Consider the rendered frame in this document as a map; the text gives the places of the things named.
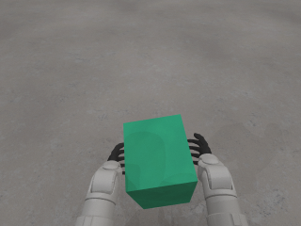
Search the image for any right robot forearm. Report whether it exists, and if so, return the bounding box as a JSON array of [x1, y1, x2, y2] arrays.
[[198, 153, 248, 226]]

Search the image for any left robot forearm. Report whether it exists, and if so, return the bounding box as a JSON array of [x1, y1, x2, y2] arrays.
[[74, 160, 122, 226]]

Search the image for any robot right hand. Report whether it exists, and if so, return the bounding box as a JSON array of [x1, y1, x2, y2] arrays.
[[187, 133, 212, 165]]

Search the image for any carton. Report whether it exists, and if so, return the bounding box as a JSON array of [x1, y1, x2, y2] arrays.
[[123, 114, 198, 209]]

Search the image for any robot left hand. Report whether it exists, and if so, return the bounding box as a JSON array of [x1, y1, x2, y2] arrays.
[[107, 142, 125, 175]]

